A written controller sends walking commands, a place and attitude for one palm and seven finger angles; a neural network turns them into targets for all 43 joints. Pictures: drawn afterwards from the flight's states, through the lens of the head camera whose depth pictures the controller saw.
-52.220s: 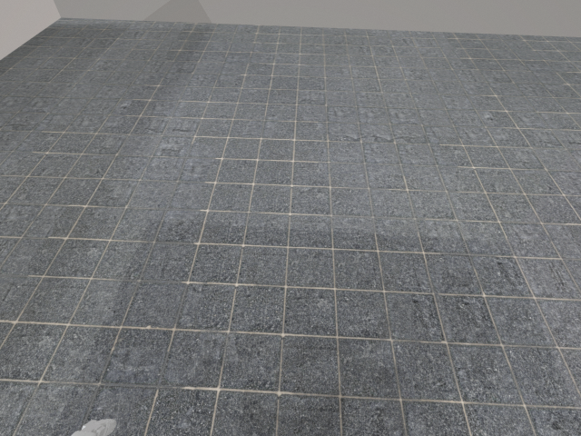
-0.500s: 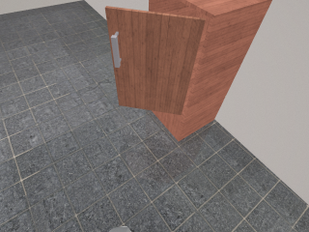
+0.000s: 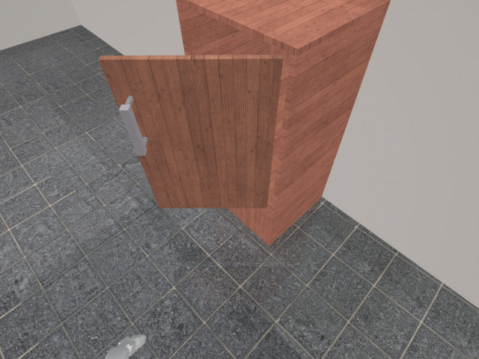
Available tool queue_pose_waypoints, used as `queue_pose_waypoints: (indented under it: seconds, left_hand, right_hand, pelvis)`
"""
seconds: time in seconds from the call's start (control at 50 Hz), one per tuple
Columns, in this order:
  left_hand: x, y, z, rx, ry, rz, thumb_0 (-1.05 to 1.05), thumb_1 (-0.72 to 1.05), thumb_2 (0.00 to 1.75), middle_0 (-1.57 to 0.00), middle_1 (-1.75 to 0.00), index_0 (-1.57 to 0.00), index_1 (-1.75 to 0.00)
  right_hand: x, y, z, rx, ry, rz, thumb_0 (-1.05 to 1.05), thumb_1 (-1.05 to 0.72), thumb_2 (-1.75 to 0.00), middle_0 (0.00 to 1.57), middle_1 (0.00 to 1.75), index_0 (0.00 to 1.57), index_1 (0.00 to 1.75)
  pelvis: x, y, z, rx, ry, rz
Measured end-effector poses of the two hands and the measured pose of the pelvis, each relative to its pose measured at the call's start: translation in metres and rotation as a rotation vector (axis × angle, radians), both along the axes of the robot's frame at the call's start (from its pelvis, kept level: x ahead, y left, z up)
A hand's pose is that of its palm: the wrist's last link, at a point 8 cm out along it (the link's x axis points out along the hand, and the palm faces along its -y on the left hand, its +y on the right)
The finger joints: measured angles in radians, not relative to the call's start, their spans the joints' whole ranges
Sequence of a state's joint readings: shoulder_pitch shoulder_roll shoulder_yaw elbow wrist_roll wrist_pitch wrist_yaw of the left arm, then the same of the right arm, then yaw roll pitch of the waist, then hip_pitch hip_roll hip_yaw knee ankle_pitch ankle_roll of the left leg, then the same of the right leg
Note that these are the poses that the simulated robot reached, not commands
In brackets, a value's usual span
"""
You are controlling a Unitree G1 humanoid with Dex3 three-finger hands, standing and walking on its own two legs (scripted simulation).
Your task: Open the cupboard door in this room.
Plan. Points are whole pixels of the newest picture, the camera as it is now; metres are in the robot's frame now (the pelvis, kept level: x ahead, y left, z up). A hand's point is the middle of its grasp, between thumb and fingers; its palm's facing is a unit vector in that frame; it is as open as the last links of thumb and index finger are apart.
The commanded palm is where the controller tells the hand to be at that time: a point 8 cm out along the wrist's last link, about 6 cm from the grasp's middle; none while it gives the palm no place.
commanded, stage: come to a stop and stand still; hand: left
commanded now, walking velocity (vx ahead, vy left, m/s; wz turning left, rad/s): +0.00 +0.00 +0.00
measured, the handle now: (136, 126) +0.65 +0.29 -0.02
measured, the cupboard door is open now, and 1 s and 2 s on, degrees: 46 46 46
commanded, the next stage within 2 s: look again from close up in 1.76 s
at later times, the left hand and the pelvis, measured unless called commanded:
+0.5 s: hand out of the picture +0.10 +0.24 -0.17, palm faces +0.04 -0.97 -0.23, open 7.3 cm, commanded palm none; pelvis +0.05 +0.03 +0.01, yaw -1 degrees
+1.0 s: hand out of the picture +0.07 +0.16 -0.16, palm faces -0.03 -0.97 -0.23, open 7.3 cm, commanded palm none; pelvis +0.03 -0.02 +0.00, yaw -2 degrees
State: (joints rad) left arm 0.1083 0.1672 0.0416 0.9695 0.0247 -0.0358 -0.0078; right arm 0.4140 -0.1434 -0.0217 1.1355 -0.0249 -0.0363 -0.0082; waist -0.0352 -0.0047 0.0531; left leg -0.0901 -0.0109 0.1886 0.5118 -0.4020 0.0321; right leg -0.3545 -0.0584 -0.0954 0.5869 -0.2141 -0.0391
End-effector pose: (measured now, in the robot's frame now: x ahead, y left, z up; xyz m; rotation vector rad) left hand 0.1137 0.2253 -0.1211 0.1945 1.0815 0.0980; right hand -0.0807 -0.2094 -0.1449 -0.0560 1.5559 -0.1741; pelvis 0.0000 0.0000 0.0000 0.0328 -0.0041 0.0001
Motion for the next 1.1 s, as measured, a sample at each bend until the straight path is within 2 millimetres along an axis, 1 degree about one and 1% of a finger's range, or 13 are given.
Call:
queue_pose_waypoints:
  seconds: [0.06,0.12,0.22,0.3,0.4,0.48,0.58,0.64,0.72,0.8,0.9,1.0,1.1]
  left_hand:
    - [0.010,-0.006,-0.001,-0.006,0.004,0.009,0.00,0.91,0.90,-0.20,-0.30,-0.20,-0.30]
    - [0.003,-0.008,-0.002,-0.012,0.064,0.033,0.00,0.91,0.90,-0.20,-0.30,-0.20,-0.30]
    - [-0.004,0.016,-0.006,0.012,0.139,0.071,-0.01,0.94,0.90,-0.20,-0.30,-0.21,-0.30]
    - [-0.008,0.037,-0.021,0.003,0.188,0.096,-0.01,0.93,0.90,-0.20,-0.30,-0.21,-0.30]
    - [-0.015,0.054,-0.023,0.009,0.232,0.120,0.00,0.92,0.90,-0.20,-0.30,-0.20,-0.30]
    - [-0.022,0.058,-0.017,0.021,0.247,0.117,0.00,0.91,0.90,-0.20,-0.30,-0.20,-0.30]
    - [-0.029,0.050,-0.010,0.036,0.244,0.096,0.01,0.91,0.90,-0.20,-0.30,-0.20,-0.30]
    - [-0.034,0.040,-0.012,0.068,0.214,0.065,0.01,0.91,0.90,-0.20,-0.30,-0.20,-0.30]
    - [-0.042,0.024,-0.013,0.069,0.203,0.029,0.01,0.91,0.90,-0.20,-0.30,-0.20,-0.30]
    - [-0.038,0.012,-0.018,0.047,0.155,0.043,0.01,0.90,0.90,-0.20,-0.30,-0.20,-0.30]
    - [-0.039,-0.005,-0.012,0.031,0.137,0.035,0.01,0.90,0.90,-0.20,-0.30,-0.20,-0.30]
    - [-0.049,-0.013,-0.011,0.028,0.177,0.024,0.01,0.91,0.90,-0.20,-0.30,-0.20,-0.30]
    - [-0.052,-0.018,-0.013,0.017,0.217,0.027,0.01,0.91,0.90,-0.20,-0.30,-0.20,-0.30]
  right_hand:
    - [0.018,-0.002,0.000,0.003,0.028,-0.007,0.00,-0.91,-0.90,0.20,0.30,0.20,0.30]
    - [0.054,-0.005,0.005,-0.015,-0.011,-0.002,0.00,-0.91,-0.90,0.20,0.30,0.20,0.30]
    - [0.123,-0.001,0.011,-0.044,-0.135,0.024,0.00,-0.91,-0.90,0.20,0.30,0.20,0.30]
    - [0.166,0.001,0.010,-0.098,-0.224,0.058,0.00,-0.92,-0.90,0.20,0.30,0.20,0.30]
    - [0.202,0.009,0.020,-0.128,-0.295,0.110,0.00,-0.92,-0.90,0.20,0.30,0.20,0.30]
    - [0.216,0.008,0.025,-0.129,-0.337,0.125,0.00,-0.91,-0.90,0.20,0.30,0.20,0.30]
    - [0.210,-0.006,0.024,-0.120,-0.355,0.111,0.00,-0.90,-0.90,0.20,0.30,0.21,0.30]
    - [0.197,-0.021,0.014,-0.107,-0.355,0.082,0.00,-0.90,-0.90,0.20,0.30,0.21,0.30]
    - [0.176,-0.035,0.004,-0.101,-0.355,0.063,0.00,-0.90,-0.90,0.20,0.30,0.20,0.30]
    - [0.148,-0.033,0.002,-0.094,-0.322,0.059,0.00,-0.91,-0.90,0.20,0.30,0.20,0.30]
    - [0.119,-0.027,-0.003,-0.044,-0.246,0.050,0.00,-0.91,-0.90,0.20,0.30,0.20,0.30]
    - [0.103,-0.024,-0.002,-0.021,-0.207,0.024,0.00,-0.91,-0.90,0.20,0.30,0.20,0.30]
    - [0.095,-0.023,0.001,-0.020,-0.167,0.016,0.00,-0.91,-0.90,0.20,0.30,0.20,0.30]
  pelvis:
    - [0.015,-0.002,0.001,-0.020,-0.007,0.006]
    - [0.028,0.000,0.008,-0.025,-0.002,0.001]
    - [0.045,0.010,0.012,-0.029,0.002,-0.011]
    - [0.057,0.027,0.001,-0.054,-0.011,-0.011]
    - [0.059,0.035,0.003,-0.043,-0.003,-0.015]
    - [0.053,0.034,0.007,-0.049,0.011,-0.020]
    - [0.042,0.024,0.008,-0.050,0.020,-0.027]
    - [0.037,0.012,0.000,-0.019,0.029,-0.054]
    - [0.031,0.009,-0.006,-0.069,0.004,-0.030]
    - [0.032,0.003,-0.009,-0.048,-0.030,-0.024]
    - [0.029,-0.007,-0.004,-0.037,-0.020,-0.023]
    - [0.031,-0.015,0.000,-0.031,-0.011,-0.030]
    - [0.038,-0.019,0.003,-0.030,-0.010,-0.035]
